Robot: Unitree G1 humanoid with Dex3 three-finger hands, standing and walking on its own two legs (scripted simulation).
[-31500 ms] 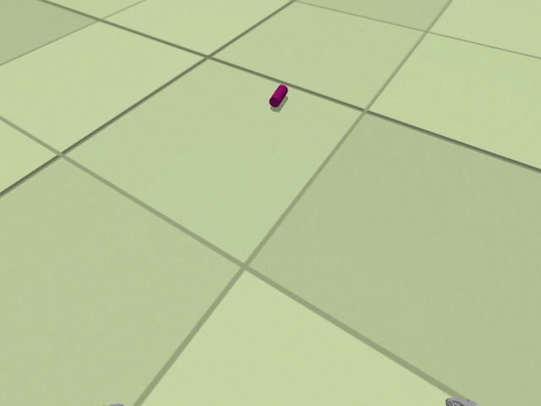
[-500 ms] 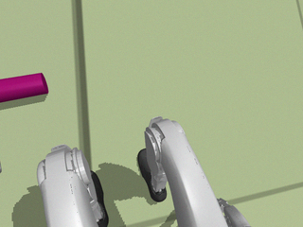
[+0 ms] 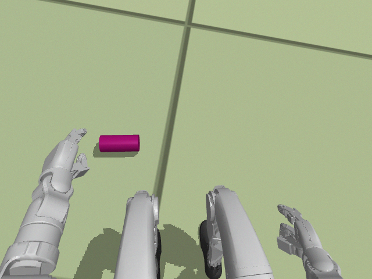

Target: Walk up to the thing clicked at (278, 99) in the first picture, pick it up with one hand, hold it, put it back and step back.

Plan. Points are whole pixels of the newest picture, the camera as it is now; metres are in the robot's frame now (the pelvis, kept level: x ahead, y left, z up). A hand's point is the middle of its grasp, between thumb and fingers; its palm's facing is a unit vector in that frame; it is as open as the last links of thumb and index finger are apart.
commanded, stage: home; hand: left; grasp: from above
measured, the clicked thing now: (120, 143) +0.55 +0.23 -0.48
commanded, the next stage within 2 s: none
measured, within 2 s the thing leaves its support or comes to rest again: neither
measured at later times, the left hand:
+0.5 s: hand (62, 202) +0.25 +0.19 +0.09, palm faces +0.10 -0.97 -0.24, open 7.4 cm
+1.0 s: hand (39, 222) +0.23 +0.19 +0.15, palm faces +0.12 -0.97 -0.20, open 7.4 cm
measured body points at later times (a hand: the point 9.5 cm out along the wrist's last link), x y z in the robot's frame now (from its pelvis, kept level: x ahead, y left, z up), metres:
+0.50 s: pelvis +0.05 +0.00 +0.17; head +0.10 +0.01 +0.61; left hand +0.25 +0.24 +0.11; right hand +0.20 -0.24 +0.08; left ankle +0.07 +0.10 -0.48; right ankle +0.09 -0.12 -0.48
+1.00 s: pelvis +0.08 +0.00 +0.20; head +0.10 +0.01 +0.65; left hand +0.22 +0.24 +0.17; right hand +0.27 -0.23 +0.15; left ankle +0.07 +0.10 -0.48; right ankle +0.08 -0.12 -0.48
